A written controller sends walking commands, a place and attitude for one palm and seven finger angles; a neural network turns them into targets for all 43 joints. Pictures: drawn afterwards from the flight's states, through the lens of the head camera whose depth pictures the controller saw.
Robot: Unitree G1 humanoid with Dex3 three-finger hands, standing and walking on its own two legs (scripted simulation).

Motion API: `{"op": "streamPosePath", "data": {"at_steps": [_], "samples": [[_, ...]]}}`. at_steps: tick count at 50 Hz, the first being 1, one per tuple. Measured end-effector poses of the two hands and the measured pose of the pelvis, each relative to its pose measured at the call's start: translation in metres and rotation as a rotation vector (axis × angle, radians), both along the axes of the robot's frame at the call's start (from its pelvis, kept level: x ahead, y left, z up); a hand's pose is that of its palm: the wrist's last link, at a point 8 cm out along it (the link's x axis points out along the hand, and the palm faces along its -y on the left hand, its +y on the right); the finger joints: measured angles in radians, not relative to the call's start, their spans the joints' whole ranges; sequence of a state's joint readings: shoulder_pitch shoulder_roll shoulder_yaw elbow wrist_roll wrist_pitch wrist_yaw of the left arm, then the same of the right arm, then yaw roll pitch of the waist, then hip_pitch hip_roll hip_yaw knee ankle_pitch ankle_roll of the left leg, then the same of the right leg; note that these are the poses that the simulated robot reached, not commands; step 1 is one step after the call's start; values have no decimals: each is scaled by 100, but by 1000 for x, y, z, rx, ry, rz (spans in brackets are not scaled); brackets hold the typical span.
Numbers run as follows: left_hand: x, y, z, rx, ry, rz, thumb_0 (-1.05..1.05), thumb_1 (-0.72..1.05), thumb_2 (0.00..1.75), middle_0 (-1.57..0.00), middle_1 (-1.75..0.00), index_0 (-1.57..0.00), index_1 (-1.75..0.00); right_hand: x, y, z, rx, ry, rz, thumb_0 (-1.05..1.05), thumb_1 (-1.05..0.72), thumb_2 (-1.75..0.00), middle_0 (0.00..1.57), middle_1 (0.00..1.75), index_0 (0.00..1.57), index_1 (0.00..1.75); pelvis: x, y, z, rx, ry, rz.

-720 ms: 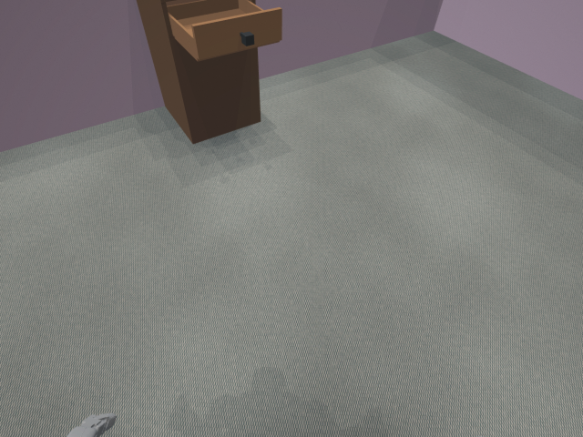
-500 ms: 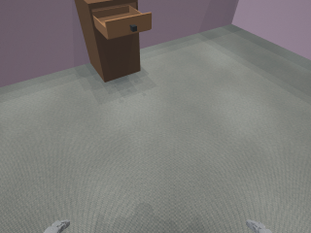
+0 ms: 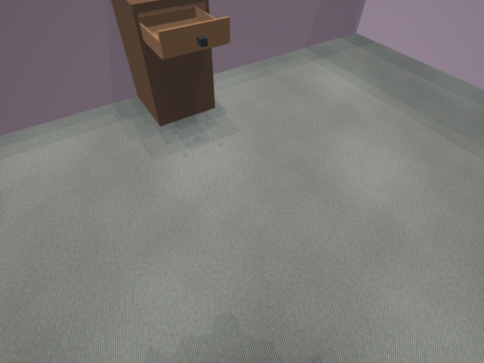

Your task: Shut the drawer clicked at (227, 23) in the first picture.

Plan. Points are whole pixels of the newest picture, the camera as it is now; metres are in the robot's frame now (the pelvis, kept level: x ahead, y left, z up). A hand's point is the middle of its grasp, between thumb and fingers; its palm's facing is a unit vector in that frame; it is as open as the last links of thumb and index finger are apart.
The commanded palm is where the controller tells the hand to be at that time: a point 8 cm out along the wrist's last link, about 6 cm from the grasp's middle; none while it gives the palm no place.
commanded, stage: stand and wait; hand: left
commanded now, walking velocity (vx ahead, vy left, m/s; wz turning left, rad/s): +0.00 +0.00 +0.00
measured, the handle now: (200, 40) +1.55 +0.29 -0.13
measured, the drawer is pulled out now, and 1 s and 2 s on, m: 0.28 0.28 0.28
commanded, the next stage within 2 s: look at it before walking up in 0.24 s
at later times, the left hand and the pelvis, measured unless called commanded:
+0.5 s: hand out of the picture +0.06 +0.24 -0.15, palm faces -0.03 -0.94 -0.33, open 7.4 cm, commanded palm none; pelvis -0.02 +0.00 +0.00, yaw +0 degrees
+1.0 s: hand out of the picture +0.06 +0.24 -0.16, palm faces -0.02 -0.94 -0.34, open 7.4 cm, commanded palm none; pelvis -0.01 +0.00 +0.00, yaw -1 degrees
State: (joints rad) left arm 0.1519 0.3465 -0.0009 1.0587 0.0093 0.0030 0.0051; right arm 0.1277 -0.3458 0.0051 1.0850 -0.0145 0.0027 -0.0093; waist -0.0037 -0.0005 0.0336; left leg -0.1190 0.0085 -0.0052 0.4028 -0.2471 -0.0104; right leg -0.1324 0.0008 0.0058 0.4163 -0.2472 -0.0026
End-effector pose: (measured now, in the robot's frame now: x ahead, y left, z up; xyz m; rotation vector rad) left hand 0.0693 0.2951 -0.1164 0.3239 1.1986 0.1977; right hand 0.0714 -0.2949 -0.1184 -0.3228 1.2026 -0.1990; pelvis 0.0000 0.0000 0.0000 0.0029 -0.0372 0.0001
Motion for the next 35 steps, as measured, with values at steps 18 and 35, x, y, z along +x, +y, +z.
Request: {"op": "streamPosePath", "data": {"at_steps": [18, 35], "samples": [[-9, -8, 1, -15, -16, -14, 1, 91, 90, -20, -30, -20, -30, -26, -1, 0, 11, 14, -10, 1, -90, -90, 20, 30, 21, 30, -17, -3, 2, -1, -4, -3], [-27, -5, -4, -16, 45, 1, 1, 91, 90, -20, -30, -20, -30, -31, 2, -2, 13, 50, -10, 1, -90, -90, 20, 30, 21, 30, -17, -1, 2, -2, 11, -2]]}}
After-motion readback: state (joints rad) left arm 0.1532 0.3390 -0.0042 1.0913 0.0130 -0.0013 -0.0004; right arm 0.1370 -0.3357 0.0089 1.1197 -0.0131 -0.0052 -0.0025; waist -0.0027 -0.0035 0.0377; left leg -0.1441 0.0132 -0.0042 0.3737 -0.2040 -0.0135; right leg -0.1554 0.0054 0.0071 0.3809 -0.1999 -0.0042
